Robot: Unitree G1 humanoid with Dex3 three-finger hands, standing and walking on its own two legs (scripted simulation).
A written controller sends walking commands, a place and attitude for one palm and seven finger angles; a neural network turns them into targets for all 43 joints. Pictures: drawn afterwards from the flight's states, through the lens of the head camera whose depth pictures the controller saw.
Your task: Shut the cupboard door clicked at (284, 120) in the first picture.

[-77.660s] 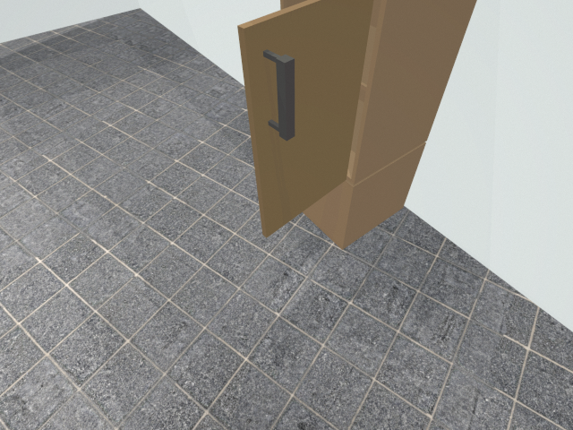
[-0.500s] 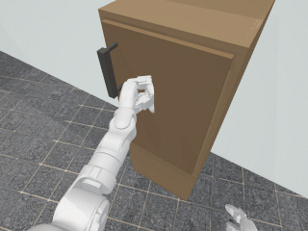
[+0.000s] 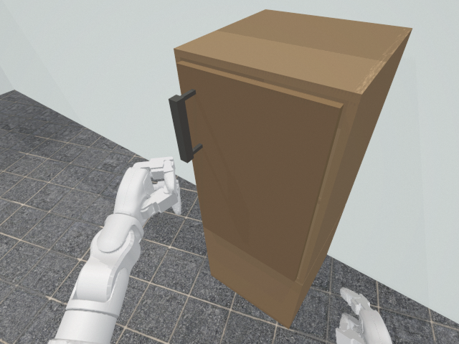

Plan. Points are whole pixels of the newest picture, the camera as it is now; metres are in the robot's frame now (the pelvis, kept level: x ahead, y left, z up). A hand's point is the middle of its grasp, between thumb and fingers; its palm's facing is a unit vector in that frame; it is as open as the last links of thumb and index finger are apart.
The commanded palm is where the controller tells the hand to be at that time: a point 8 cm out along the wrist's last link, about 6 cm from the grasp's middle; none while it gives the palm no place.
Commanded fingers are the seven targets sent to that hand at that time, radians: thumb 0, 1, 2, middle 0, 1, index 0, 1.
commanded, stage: draw the hand back to the body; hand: left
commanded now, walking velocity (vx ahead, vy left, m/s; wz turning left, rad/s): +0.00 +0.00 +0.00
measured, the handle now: (188, 126) +0.56 +0.14 +0.12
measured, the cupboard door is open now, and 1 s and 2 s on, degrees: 0 0 0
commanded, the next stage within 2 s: step back with the hand held close in 1.06 s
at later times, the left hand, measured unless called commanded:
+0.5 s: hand (74, 228) +0.24 +0.24 +0.15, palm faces +0.30 -0.90 -0.32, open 4.7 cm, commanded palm +0.18 +0.29 +0.17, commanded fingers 0.00 0.90 0.90 -0.42 -0.54 -0.42 -0.54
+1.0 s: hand (15, 242) +0.21 +0.31 +0.16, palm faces +0.44 -0.83 -0.36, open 7.3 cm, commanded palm +0.15 +0.35 +0.18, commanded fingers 0.00 0.90 0.90 -0.20 -0.30 -0.20 -0.30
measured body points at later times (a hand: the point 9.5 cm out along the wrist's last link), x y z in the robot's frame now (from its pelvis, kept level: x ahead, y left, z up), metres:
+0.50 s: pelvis +0.01 +0.03 +0.01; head -0.02 +0.00 +0.46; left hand +0.21 +0.29 +0.17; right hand +0.19 -0.18 -0.09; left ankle -0.02 +0.09 -0.73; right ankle +0.02 -0.06 -0.73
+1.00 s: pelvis +0.02 +0.05 +0.01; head -0.01 +0.04 +0.46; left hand +0.18 +0.35 +0.18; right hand +0.21 -0.16 -0.07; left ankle -0.02 +0.09 -0.73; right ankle +0.02 -0.06 -0.73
